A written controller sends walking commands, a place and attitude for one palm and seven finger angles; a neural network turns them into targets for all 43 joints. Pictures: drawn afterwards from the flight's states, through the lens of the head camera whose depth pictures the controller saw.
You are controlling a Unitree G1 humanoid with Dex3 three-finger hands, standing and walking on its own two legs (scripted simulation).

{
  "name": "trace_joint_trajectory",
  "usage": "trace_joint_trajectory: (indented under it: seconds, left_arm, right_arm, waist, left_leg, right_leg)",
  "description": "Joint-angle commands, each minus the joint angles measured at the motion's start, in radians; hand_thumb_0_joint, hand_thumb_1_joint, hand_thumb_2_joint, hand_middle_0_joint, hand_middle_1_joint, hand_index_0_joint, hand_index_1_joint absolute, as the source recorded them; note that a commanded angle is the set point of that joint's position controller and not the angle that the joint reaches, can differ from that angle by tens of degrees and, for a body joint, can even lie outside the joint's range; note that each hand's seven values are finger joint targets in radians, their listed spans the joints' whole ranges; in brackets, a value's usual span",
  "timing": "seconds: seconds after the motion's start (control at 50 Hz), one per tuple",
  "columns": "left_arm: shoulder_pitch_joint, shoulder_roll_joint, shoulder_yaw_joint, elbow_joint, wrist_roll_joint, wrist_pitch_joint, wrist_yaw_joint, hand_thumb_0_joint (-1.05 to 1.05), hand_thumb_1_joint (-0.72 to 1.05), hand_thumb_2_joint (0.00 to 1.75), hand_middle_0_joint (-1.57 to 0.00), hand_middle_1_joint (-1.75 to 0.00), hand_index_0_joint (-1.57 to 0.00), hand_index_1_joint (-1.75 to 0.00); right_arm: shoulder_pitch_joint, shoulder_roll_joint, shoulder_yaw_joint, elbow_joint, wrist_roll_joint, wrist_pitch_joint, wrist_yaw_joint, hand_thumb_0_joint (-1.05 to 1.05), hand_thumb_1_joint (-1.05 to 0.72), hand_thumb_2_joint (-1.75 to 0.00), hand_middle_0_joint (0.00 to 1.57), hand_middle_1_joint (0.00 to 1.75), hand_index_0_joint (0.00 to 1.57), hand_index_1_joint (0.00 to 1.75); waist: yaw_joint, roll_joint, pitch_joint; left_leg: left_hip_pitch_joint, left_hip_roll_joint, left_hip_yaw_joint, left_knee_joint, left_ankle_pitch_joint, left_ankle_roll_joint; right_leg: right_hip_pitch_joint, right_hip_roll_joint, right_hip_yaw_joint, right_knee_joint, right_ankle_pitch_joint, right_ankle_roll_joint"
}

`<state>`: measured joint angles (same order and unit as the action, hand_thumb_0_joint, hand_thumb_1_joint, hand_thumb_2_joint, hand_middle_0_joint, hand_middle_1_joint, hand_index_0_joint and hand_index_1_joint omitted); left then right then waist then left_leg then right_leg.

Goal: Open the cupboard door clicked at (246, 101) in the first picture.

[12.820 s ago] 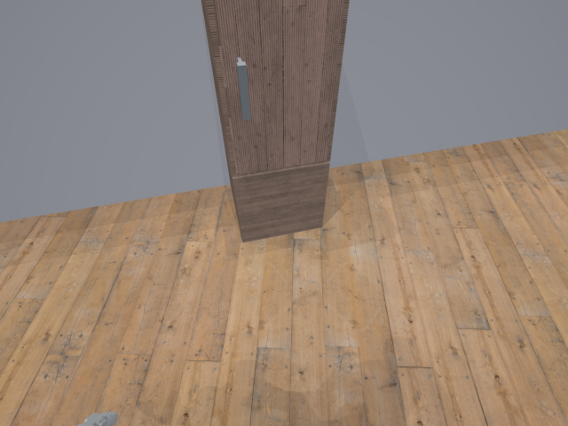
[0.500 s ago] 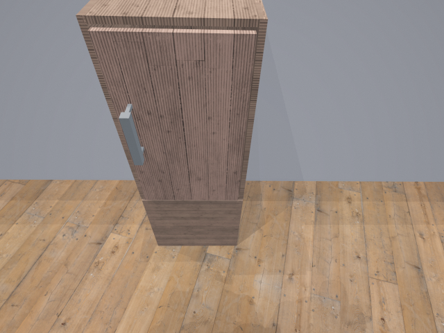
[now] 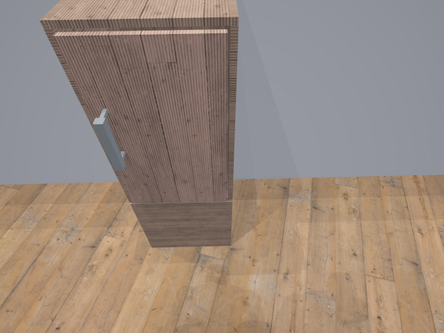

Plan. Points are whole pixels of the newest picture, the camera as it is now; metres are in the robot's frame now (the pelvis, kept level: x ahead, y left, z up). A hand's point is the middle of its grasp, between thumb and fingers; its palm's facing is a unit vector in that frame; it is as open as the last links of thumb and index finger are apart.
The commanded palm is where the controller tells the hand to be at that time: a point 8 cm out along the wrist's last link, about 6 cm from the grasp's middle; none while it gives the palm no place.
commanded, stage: look again from close up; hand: left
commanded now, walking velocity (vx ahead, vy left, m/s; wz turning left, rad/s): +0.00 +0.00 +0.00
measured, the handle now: (112, 140) +0.55 +0.32 +0.00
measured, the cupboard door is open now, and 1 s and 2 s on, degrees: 0 0 0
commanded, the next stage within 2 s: shuffle to correct the standing spot in 0.22 s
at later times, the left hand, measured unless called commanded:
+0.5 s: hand out of the picture +0.00 +0.15 -0.18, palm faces +0.08 -0.98 -0.19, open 7.3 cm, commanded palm none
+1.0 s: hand out of the picture +0.04 +0.22 -0.16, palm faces +0.11 -0.96 -0.26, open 7.3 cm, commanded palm none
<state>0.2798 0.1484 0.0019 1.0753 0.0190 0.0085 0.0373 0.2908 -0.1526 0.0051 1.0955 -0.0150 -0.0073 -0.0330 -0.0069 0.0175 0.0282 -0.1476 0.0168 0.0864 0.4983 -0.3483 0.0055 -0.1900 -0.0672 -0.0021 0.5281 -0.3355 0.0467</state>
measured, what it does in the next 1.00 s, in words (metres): steps on the spot: right foot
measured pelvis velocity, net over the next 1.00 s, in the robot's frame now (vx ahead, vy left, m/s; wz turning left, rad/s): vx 0.00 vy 0.04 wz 0.04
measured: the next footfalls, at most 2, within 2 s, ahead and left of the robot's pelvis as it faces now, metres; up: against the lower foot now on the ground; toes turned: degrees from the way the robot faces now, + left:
right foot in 0.90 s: +0.02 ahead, -0.07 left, +0.00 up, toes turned -6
left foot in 1.28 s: +0.11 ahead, +0.25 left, +0.00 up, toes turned +7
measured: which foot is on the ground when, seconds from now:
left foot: down 0.00-0.92, up 0.94-1.00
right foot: down 0.00-0.64, up 0.66-0.88, down 0.90-1.00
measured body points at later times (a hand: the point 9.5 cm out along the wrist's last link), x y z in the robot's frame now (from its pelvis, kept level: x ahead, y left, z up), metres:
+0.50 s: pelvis +0.00 -0.02 +0.00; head +0.02 -0.02 +0.45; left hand -0.01 +0.20 -0.16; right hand +0.03 -0.25 -0.16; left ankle -0.05 +0.11 -0.73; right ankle -0.04 -0.15 -0.73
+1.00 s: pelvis +0.00 +0.04 +0.00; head +0.02 +0.01 +0.45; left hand +0.03 +0.27 -0.14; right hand +0.01 -0.18 -0.17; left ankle -0.05 +0.12 -0.69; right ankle -0.02 -0.06 -0.73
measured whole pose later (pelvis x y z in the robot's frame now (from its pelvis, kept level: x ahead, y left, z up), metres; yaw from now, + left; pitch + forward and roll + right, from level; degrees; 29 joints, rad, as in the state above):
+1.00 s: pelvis +0.00 +0.04 +0.00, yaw +3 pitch +0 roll +2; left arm 0.26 0.13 0.04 0.97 0.03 -0.02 0.05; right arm 0.31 -0.17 -0.02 1.04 -0.02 0.05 -0.01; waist 0.01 0.04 0.02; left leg -0.34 -0.04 0.09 0.89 -0.49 0.01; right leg -0.23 -0.08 -0.14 0.59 -0.37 -0.02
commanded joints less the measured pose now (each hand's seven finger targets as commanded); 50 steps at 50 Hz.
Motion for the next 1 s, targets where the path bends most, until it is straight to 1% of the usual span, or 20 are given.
trace_joint_trajectory:
  seconds: [0.0, 0.3, 0.36, 0.48, 0.54, 0.58, 0.6, 0.62, 0.64, 0.66, 0.7, 0.8, 0.84, 0.86, 0.88, 0.9, 0.92, 0.94, 0.96, 0.98]
  left_arm:
    - [0.065, 0.11, 0.018, -0.031, -0.002, -0.024, 0.002, 0.0, 0.9, 0.9, -0.2, -0.3, -0.2, -0.3]
    - [0.077, 0.115, 0.018, -0.016, -0.003, -0.031, 0.0, 0.0, 0.9, 0.9, -0.2, -0.3, -0.2, -0.3]
    - [0.09, 0.139, 0.029, -0.02, -0.001, -0.033, 0.004, 0.0, 0.9, 0.9, -0.2, -0.3, -0.2, -0.3]
    - [0.105, 0.193, 0.061, -0.036, 0.002, -0.023, 0.014, 0.0, 0.9, 0.9, -0.2, -0.3, -0.2, -0.3]
    - [0.076, 0.194, 0.071, -0.059, 0.006, -0.013, 0.016, 0.0, 0.9, 0.9, -0.2, -0.3, -0.2, -0.3]
    - [0.034, 0.168, 0.072, -0.09, 0.006, -0.002, 0.012, 0.0, 0.9, 0.9, -0.2, -0.3, -0.2, -0.3]
    - [0.02, 0.139, 0.068, -0.105, 0.005, 0.004, 0.009, 0.0, 0.9, 0.9, -0.2, -0.3, -0.2, -0.3]
    - [-0.009, 0.106, 0.062, -0.119, 0.007, 0.011, 0.007, 0.0, 0.9, 0.9, -0.2, -0.3, -0.2, -0.3]
    - [-0.031, 0.094, 0.057, -0.131, 0.008, 0.017, 0.008, 0.0, 0.9, 0.9, -0.2, -0.3, -0.2, -0.3]
    - [-0.045, 0.091, 0.056, -0.144, 0.009, 0.019, 0.006, 0.0, 0.9, 0.9, -0.2, -0.3, -0.2, -0.3]
    - [-0.033, 0.079, 0.056, -0.137, 0.005, 0.015, 0.0, 0.0, 0.9, 0.9, -0.2, -0.3, -0.2, -0.3]
    - [0.013, 0.044, 0.048, -0.126, 0.007, 0.007, -0.006, 0.0, 0.9, 0.9, -0.2, -0.3, -0.2, -0.3]
    - [0.069, 0.053, 0.052, -0.114, 0.008, -0.006, -0.002, 0.0, 0.9, 0.9, -0.2, -0.3, -0.2, -0.3]
    - [0.129, 0.083, 0.058, -0.097, 0.01, -0.014, 0.003, 0.0, 0.9, 0.9, -0.2, -0.3, -0.2, -0.3]
    - [0.187, 0.163, 0.07, -0.083, 0.019, -0.027, 0.013, 0.0, 0.9, 0.9, -0.2, -0.3, -0.2, -0.3]
    - [0.22, 0.23, 0.086, -0.087, 0.01, -0.027, 0.015, 0.0, 0.9, 0.9, -0.2, -0.3, -0.2, -0.3]
    - [0.21, 0.22, 0.081, -0.093, 0.003, -0.028, 0.016, 0.0, 0.9, 0.9, -0.2, -0.3, -0.2, -0.3]
    - [0.157, 0.196, 0.086, -0.095, 0.005, -0.036, 0.02, 0.0, 0.9, 0.9, -0.2, -0.3, -0.2, -0.3]
    - [0.124, 0.17, 0.08, -0.107, 0.007, -0.033, 0.023, 0.0, 0.9, 0.9, -0.2, -0.3, -0.2, -0.3]
    - [0.091, 0.16, 0.075, -0.12, 0.01, -0.037, 0.02, 0.0, 0.9, 0.9, -0.2, -0.3, -0.2, -0.3]
  right_arm:
    - [0.053, -0.097, -0.021, -0.028, 0.002, -0.02, -0.004, 0.0, -0.9, -0.9, 0.2, 0.3, 0.2, 0.3]
    - [0.018, -0.094, -0.018, -0.014, 0.004, -0.016, -0.006, 0.0, -0.9, -0.9, 0.2, 0.3, 0.2, 0.3]
    - [0.01, -0.098, -0.022, -0.022, 0.006, -0.011, -0.005, 0.0, -0.9, -0.9, 0.2, 0.3, 0.2, 0.3]
    - [-0.015, -0.09, -0.032, -0.07, 0.007, 0.012, 0.001, 0.0, -0.9, -0.9, 0.2, 0.3, 0.2, 0.3]
    - [0.001, -0.089, -0.039, -0.082, 0.006, 0.012, 0.006, 0.0, -0.9, -0.9, 0.2, 0.3, 0.2, 0.3]
    - [0.06, -0.113, -0.045, -0.075, 0.002, 0.008, 0.011, 0.0, -0.9, -0.9, 0.2, 0.3, 0.2, 0.3]
    - [0.083, -0.146, -0.053, -0.072, -0.004, 0.007, 0.009, 0.0, -0.9, -0.9, 0.2, 0.3, 0.2, 0.3]
    - [0.108, -0.17, -0.057, -0.072, -0.008, 0.007, 0.006, 0.0, -0.9, -0.9, 0.2, 0.3, 0.2, 0.3]
    - [0.114, -0.171, -0.057, -0.077, -0.009, 0.009, 0.002, 0.0, -0.9, -0.9, 0.2, 0.3, 0.2, 0.3]
    - [0.112, -0.162, -0.055, -0.09, -0.007, 0.008, 0.0, 0.0, -0.9, -0.9, 0.2, 0.3, 0.2, 0.3]
    - [0.059, -0.155, -0.048, -0.117, -0.013, 0.008, 0.0, 0.0, -0.9, -0.9, 0.2, 0.3, 0.2, 0.3]
    - [0.034, -0.156, -0.047, -0.138, -0.017, 0.005, 0.003, 0.0, -0.9, -0.9, 0.2, 0.3, 0.2, 0.3]
    - [0.04, -0.157, -0.046, -0.135, -0.009, 0.005, 0.005, 0.0, -0.9, -0.9, 0.2, 0.3, 0.2, 0.3]
    - [0.029, -0.144, -0.046, -0.139, -0.002, 0.002, 0.009, 0.0, -0.9, -0.9, 0.2, 0.3, 0.2, 0.3]
    - [0.038, -0.105, -0.043, -0.151, 0.009, -0.001, 0.014, 0.0, -0.9, -0.9, 0.2, 0.3, 0.2, 0.3]
    - [0.007, -0.103, -0.047, -0.178, -0.001, 0.004, 0.015, 0.0, -0.9, -0.9, 0.2, 0.3, 0.2, 0.3]
    - [0.012, -0.122, -0.053, -0.174, -0.012, 0.014, 0.014, 0.0, -0.9, -0.9, 0.2, 0.3, 0.2, 0.3]
    - [-0.02, -0.122, -0.055, -0.166, -0.014, 0.023, 0.021, 0.0, -0.9, -0.9, 0.2, 0.3, 0.2, 0.3]
    - [-0.027, -0.111, -0.057, -0.161, -0.012, 0.029, 0.026, 0.0, -0.9, -0.9, 0.2, 0.3, 0.2, 0.3]
    - [-0.022, -0.101, -0.055, -0.152, -0.012, 0.03, 0.037, 0.0, -0.9, -0.9, 0.2, 0.3, 0.2, 0.3]
  waist:
    - [0.008, -0.064, 0.006]
    - [0.011, -0.035, 0.002]
    - [0.023, -0.049, -0.002]
    - [0.039, -0.177, 0.022]
    - [0.028, -0.178, 0.038]
    - [0.002, -0.061, 0.033]
    - [-0.003, 0.066, 0.025]
    - [-0.012, 0.185, 0.032]
    - [-0.02, 0.223, 0.049]
    - [-0.02, 0.208, 0.055]
    - [0.001, 0.155, 0.038]
    - [0.033, 0.073, -0.01]
    - [0.061, 0.016, -0.037]
    - [0.093, -0.039, -0.057]
    - [0.104, -0.26, -0.085]
    - [0.112, -0.347, -0.044]
    - [0.091, -0.237, -0.024]
    - [0.085, -0.311, 0.023]
    - [0.066, -0.267, 0.068]
    - [0.048, -0.232, 0.084]
  left_leg:
    - [-0.02, 0.082, -0.067, -0.062, 0.325, 0.033]
    - [-0.005, 0.087, -0.059, -0.061, 0.326, 0.015]
    - [-0.039, 0.07, -0.04, -0.028, 0.286, 0.005]
    - [-0.169, 0.028, -0.003, 0.073, 0.048, -0.016]
    - [-0.123, 0.032, 0.003, -0.003, 0.067, -0.012]
    - [-0.008, 0.071, -0.036, -0.057, 0.27, 0.01]
    - [0.03, 0.139, -0.108, -0.077, 0.395, 0.048]
    - [0.033, 0.205, -0.193, -0.141, 0.457, 0.11]
    - [0.039, 0.236, -0.235, -0.188, 0.474, 0.168]
    - [0.031, 0.249, -0.245, -0.19, 0.495, 0.205]
    - [0.013, 0.241, -0.228, -0.179, 0.49, 0.227]
    - [-0.027, 0.196, -0.162, -0.138, 0.533, 0.207]
    - [-0.063, 0.172, -0.144, -0.072, 0.462, 0.17]
    - [-0.143, 0.136, -0.106, -0.015, 0.336, 0.128]
    - [-0.318, 0.039, -0.022, 0.154, 0.081, 0.063]
    - [-0.461, -0.042, -0.008, 0.367, -0.246, 0.007]
    - [-0.457, -0.007, -0.093, 0.488, -0.245, -0.003]
    - [-0.484, 0.018, -0.103, 0.553, -0.191, -0.006]
    - [-0.489, 0.027, -0.104, 0.595, -0.144, -0.011]
    - [-0.482, 0.035, -0.099, 0.614, -0.081, -0.016]
  right_leg:
    - [0.003, -0.045, 0.034, -0.059, 0.392, -0.074]
    - [0.022, -0.046, 0.038, -0.1, 0.433, -0.079]
    - [0.064, -0.075, 0.066, -0.092, 0.514, -0.095]
    - [0.102, -0.219, 0.189, -0.144, 0.558, -0.174]
    - [0.026, -0.224, 0.163, -0.124, 0.478, -0.173]
    - [-0.077, -0.129, 0.059, -0.039, 0.318, -0.122]
    - [-0.135, -0.057, -0.025, 0.045, 0.177, -0.089]
    - [-0.195, 0.006, -0.1, 0.143, -0.056, -0.058]
    - [-0.264, 0.026, -0.089, 0.279, -0.227, -0.055]
    - [-0.297, 0.017, -0.064, 0.384, -0.267, -0.066]
    - [-0.3, -0.005, -0.059, 0.452, -0.243, -0.08]
    - [-0.139, 0.008, -0.101, 0.221, -0.114, -0.067]
    - [-0.009, 0.002, -0.106, 0.019, 0.034, -0.066]
    - [0.123, -0.052, -0.058, -0.093, 0.139, -0.074]
    - [0.284, -0.264, 0.204, -0.17, 0.236, -0.14]
    - [0.29, -0.456, 0.432, -0.236, 0.456, -0.253]
    - [0.214, -0.473, 0.393, -0.243, 0.454, -0.308]
    - [0.15, -0.415, 0.34, -0.254, 0.463, -0.289]
    - [0.103, -0.387, 0.285, -0.259, 0.429, -0.272]
    - [0.06, -0.338, 0.188, -0.255, 0.423, -0.247]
